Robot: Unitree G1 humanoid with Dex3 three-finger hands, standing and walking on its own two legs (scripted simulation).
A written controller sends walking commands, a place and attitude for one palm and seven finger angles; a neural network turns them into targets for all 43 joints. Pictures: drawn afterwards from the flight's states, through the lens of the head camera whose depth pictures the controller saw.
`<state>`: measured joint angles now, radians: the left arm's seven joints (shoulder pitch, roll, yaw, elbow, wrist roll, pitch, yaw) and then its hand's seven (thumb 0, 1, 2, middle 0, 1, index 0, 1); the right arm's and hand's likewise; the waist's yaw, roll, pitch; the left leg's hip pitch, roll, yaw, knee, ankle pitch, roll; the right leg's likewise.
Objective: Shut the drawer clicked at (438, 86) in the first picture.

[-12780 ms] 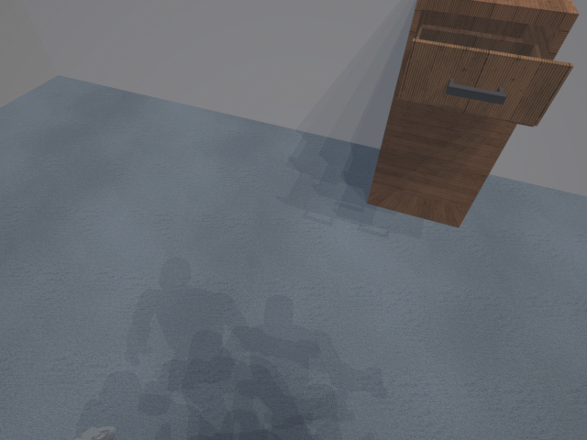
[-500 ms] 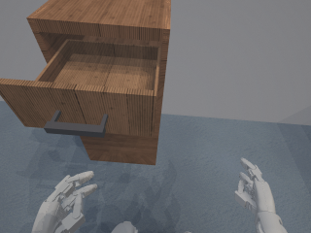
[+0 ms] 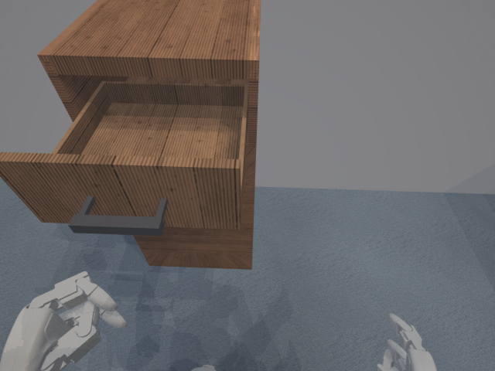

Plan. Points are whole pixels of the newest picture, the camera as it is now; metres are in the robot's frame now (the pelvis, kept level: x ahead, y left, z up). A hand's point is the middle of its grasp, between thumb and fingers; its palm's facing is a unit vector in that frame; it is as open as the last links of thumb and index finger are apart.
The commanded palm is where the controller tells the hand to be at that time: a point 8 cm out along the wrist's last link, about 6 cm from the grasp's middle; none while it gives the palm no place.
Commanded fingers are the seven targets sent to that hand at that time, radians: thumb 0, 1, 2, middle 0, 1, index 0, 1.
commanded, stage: raise the hand and make a fist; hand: left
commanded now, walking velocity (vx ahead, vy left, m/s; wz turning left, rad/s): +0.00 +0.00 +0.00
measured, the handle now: (122, 214) +0.34 +0.24 +0.07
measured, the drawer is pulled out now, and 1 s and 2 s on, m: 0.25 0.25 0.25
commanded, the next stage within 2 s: bring the fist close to the handle in 0.96 s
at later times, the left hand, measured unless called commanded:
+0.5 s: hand (76, 314) +0.16 +0.20 +0.15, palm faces +0.07 -0.99 -0.10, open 3.2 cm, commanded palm +0.11 +0.25 +0.17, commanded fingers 0.00 0.90 0.90 -1.40 -1.60 -1.40 -1.60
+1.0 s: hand (67, 320) +0.15 +0.20 +0.16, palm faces +0.11 -0.99 -0.13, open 3.3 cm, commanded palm +0.10 +0.25 +0.17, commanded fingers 0.00 0.90 0.90 -1.40 -1.60 -1.40 -1.60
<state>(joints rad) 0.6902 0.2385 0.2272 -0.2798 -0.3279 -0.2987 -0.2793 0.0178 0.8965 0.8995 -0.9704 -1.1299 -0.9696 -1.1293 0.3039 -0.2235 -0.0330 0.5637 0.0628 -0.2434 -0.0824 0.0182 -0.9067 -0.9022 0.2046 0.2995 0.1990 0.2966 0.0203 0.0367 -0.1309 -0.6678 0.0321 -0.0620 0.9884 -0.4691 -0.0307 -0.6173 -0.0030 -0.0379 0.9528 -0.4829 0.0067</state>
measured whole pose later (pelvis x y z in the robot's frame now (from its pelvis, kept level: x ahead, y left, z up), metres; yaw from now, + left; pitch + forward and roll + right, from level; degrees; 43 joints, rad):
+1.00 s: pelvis +0.01 -0.01 +0.03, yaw +1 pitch +1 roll -1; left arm 0.67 0.27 0.27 -0.43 -0.34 -0.11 -0.28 0.02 0.89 0.90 -1.40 -1.60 -1.40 -1.60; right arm 0.26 -0.23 0.03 0.59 0.09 -0.39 -0.10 0.02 -0.91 -0.90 0.20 0.30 0.20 0.30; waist 0.08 0.06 -0.12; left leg -0.40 0.04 -0.07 0.78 -0.40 -0.04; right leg -0.34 0.00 -0.05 0.75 -0.42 -0.01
